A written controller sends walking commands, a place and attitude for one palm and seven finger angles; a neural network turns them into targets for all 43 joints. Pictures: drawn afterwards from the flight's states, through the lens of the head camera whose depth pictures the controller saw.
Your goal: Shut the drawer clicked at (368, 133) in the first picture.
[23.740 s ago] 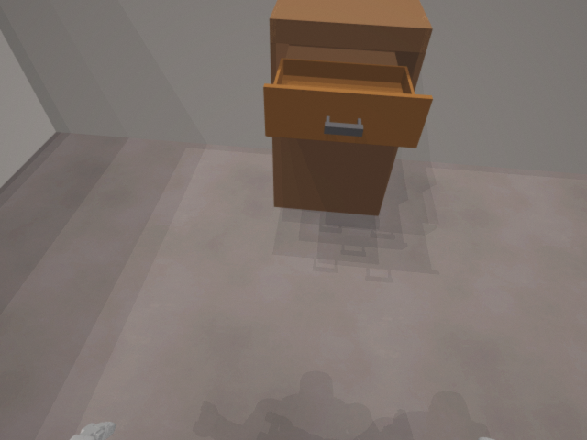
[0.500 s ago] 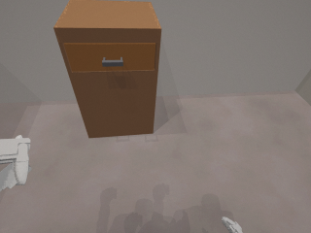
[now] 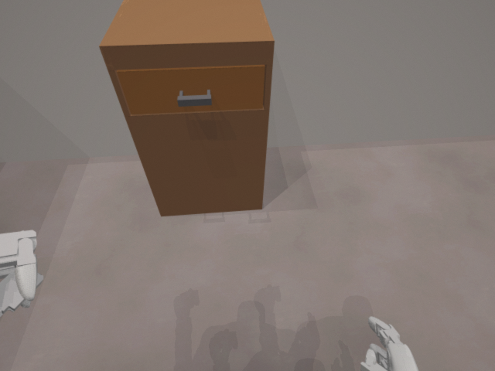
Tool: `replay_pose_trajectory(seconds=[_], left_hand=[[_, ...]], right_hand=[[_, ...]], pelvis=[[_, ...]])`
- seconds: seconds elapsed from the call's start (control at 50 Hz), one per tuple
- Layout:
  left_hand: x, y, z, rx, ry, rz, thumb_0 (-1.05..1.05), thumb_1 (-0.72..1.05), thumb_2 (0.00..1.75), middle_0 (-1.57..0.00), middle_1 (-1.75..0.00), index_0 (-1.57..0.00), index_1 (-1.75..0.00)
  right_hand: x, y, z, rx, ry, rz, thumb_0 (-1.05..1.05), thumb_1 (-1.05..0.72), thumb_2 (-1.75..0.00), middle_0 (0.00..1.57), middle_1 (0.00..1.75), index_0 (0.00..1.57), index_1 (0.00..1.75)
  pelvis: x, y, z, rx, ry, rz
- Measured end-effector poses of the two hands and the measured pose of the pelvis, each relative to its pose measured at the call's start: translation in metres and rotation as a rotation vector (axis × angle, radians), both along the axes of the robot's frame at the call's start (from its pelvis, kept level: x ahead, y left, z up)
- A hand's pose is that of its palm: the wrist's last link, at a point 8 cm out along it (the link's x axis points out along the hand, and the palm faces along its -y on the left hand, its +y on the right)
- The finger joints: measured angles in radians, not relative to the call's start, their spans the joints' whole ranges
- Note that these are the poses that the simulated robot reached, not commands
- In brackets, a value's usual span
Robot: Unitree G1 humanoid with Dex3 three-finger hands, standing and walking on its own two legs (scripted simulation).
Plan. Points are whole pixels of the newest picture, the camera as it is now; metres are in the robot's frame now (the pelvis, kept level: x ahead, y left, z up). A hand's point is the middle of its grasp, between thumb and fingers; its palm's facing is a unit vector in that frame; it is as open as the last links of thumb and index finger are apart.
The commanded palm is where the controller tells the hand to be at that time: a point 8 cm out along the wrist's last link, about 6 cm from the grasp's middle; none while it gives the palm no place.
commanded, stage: stop stepping back and stand still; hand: left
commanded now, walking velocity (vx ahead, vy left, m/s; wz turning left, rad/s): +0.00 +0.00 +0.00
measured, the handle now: (195, 96) +0.92 +0.21 -0.07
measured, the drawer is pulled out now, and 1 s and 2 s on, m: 0.00 0.00 0.00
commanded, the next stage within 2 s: let the arm hang, fingers relaxed in 0.26 s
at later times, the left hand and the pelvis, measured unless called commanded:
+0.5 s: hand (85, 326) +0.19 +0.26 -0.02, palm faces +0.11 -0.88 -0.47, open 3.1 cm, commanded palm none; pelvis -0.01 +0.02 +0.00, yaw +0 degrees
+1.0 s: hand out of the picture -0.03 +0.23 -0.16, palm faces +0.02 -0.96 -0.28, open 6.0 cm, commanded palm none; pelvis -0.02 +0.02 +0.01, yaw +0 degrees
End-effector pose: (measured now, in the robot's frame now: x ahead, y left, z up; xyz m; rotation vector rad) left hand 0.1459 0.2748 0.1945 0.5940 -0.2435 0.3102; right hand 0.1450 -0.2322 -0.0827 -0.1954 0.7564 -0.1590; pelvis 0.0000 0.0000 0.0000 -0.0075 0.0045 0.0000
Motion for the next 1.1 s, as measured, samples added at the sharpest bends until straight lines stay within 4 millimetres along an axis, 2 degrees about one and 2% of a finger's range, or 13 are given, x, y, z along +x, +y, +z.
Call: replay_pose_trajectory(seconds=[0.12,0.26,0.36,0.38,0.4,0.44,0.5,0.58,0.66,0.76,0.86,0.96,1.1], left_hand=[[0.015,0.013,-0.017,-0.045,0.066,0.053,0.02,0.88,0.9,-1.4,-1.6,-1.41,-1.6],[0.027,-0.004,-0.007,-0.045,0.036,-0.041,0.02,0.88,0.9,-1.4,-1.6,-1.41,-1.6],[0.022,0.001,-0.001,-0.016,0.039,-0.049,0.02,0.88,0.9,-1.4,-1.6,-1.41,-1.6],[0.023,0.004,-0.009,-0.011,0.06,-0.055,0.02,0.88,0.9,-1.4,-1.6,-1.41,-1.6],[0.027,0.009,-0.027,-0.018,0.126,-0.051,0.01,0.89,0.9,-1.4,-1.6,-1.4,-1.6],[0.034,0.023,-0.082,-0.087,0.338,0.008,0.01,0.89,0.9,-1.39,-1.59,-1.39,-1.59],[0.019,0.03,-0.176,-0.239,0.698,0.128,0.01,0.89,0.9,-1.34,-1.54,-1.35,-1.54],[-0.035,0.003,-0.27,-0.401,1.085,0.179,0.01,0.9,0.9,-1.23,-1.44,-1.23,-1.43],[-0.097,-0.028,-0.32,-0.507,1.341,0.208,0.02,0.9,0.9,-1.09,-1.31,-1.1,-1.29],[-0.154,-0.017,-0.331,-0.559,1.488,0.318,0.02,0.9,0.9,-0.9,-1.13,-0.91,-1.1],[-0.186,-0.004,-0.324,-0.55,1.571,0.386,0.02,0.9,0.9,-0.71,-0.91,-0.72,-0.89],[-0.188,0.004,-0.318,-0.535,1.577,0.416,0.01,0.9,0.9,-0.52,-0.68,-0.53,-0.67],[-0.162,0.0,-0.317,-0.53,1.52,0.384,0.01,0.9,0.9,-0.3,-0.43,-0.31,-0.42]], right_hand=[[0.01,0.002,0.002,-0.017,0.024,0.002,0.01,-0.9,-0.9,0.2,0.3,0.2,0.3],[0.025,0.006,0.012,-0.008,-0.027,0.006,0.01,-0.9,-0.9,0.21,0.3,0.2,0.3],[0.026,0.005,0.018,-0.004,-0.049,-0.016,0.01,-0.9,-0.9,0.21,0.3,0.2,0.3],[0.026,0.005,0.016,0.006,-0.058,-0.003,0.01,-0.9,-0.9,0.21,0.3,0.2,0.3],[0.026,0.003,0.01,0.015,-0.049,0.021,0.01,-0.9,-0.9,0.2,0.3,0.2,0.3],[0.022,-0.001,-0.004,0.023,0.001,0.056,0.01,-0.9,-0.9,0.21,0.3,0.2,0.3],[0.007,-0.007,-0.023,0.021,0.086,0.057,0.01,-0.9,-0.9,0.21,0.3,0.2,0.3],[-0.033,-0.01,-0.033,0.003,0.221,0.033,0.01,-0.91,-0.9,0.2,0.3,0.2,0.3],[-0.083,-0.01,-0.035,-0.022,0.391,0.003,0.01,-0.91,-0.9,0.2,0.3,0.2,0.3],[-0.136,-0.005,-0.037,-0.021,0.576,-0.028,0.01,-0.91,-0.9,0.2,0.3,0.2,0.3],[-0.165,0.006,-0.044,0.012,0.66,-0.056,0.01,-0.91,-0.9,0.2,0.3,0.2,0.3],[-0.171,0.019,-0.051,0.051,0.666,-0.067,0.01,-0.91,-0.9,0.2,0.3,0.2,0.3],[-0.162,0.033,-0.057,0.091,0.628,-0.069,0.0,-0.91,-0.9,0.2,0.3,0.2,0.3]], pelvis=[[0.009,0.003,0.004,0.015,0.001,-0.006],[0.01,0.004,0.006,0.006,0.0,-0.011],[0.008,0.006,0.007,0.0,0.002,-0.016],[0.007,0.007,0.006,-0.001,0.008,-0.011],[0.005,0.009,0.005,0.0,0.014,-0.004],[0.0,0.013,0.001,0.004,0.022,0.005],[-0.006,0.017,-0.003,0.009,0.024,0.007],[-0.011,0.016,-0.004,0.016,0.006,0.005],[-0.016,0.012,0.0,0.012,-0.006,0.005],[-0.019,0.011,0.006,-0.001,-0.007,0.012],[-0.019,0.016,0.009,-0.005,-0.011,0.011],[-0.018,0.021,0.01,0.0,-0.018,0.005],[-0.016,0.023,0.011,0.008,-0.026,-0.003]])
